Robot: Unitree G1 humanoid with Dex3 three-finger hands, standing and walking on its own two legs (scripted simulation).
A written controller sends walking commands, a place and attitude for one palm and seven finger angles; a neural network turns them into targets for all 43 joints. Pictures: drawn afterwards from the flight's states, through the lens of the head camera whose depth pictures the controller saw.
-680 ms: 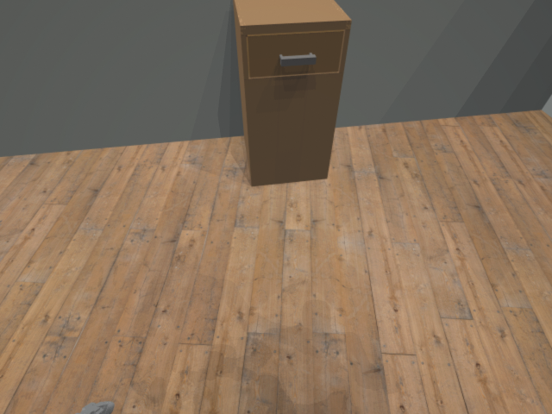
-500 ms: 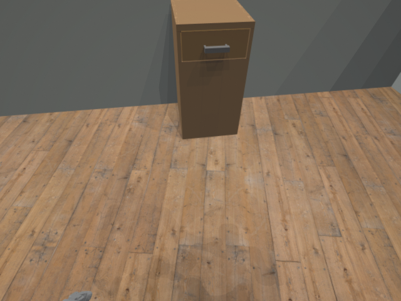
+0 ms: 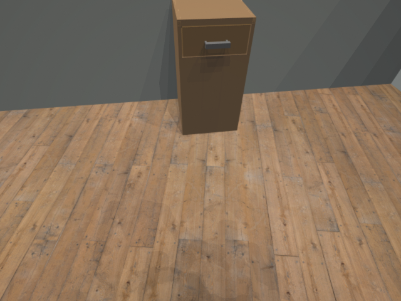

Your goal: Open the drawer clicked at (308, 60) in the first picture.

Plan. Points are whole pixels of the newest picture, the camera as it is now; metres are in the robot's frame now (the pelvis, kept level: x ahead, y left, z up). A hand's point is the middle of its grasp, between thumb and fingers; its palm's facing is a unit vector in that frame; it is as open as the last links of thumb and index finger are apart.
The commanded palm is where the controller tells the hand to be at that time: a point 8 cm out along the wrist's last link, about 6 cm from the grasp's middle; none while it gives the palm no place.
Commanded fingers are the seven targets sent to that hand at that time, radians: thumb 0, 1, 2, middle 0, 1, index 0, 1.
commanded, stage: stand and wait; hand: left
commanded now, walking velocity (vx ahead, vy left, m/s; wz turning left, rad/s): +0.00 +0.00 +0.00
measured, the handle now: (217, 43) +1.38 -0.01 -0.09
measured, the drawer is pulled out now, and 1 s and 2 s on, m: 0.00 0.00 0.00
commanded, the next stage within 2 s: look at it before walking up in 0.14 s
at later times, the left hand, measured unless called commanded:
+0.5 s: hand out of the picture +0.07 +0.25 -0.16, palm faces -0.03 -0.95 -0.32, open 7.4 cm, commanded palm none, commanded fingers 0.00 0.90 0.90 -0.20 -0.30 -0.20 -0.30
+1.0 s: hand out of the picture +0.07 +0.24 -0.16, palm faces -0.04 -0.95 -0.30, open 7.4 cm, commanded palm none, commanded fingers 0.00 0.90 0.90 -0.20 -0.30 -0.20 -0.30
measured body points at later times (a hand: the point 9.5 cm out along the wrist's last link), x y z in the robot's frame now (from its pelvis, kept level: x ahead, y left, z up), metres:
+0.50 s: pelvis +0.00 +0.00 +0.00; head +0.00 +0.00 +0.45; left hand +0.07 +0.30 -0.13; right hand +0.07 -0.29 -0.13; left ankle +0.01 +0.14 -0.74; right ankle +0.01 -0.11 -0.74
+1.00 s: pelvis +0.01 +0.01 +0.00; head +0.01 +0.01 +0.45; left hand +0.07 +0.29 -0.14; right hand +0.08 -0.28 -0.14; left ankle +0.01 +0.14 -0.74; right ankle +0.01 -0.11 -0.74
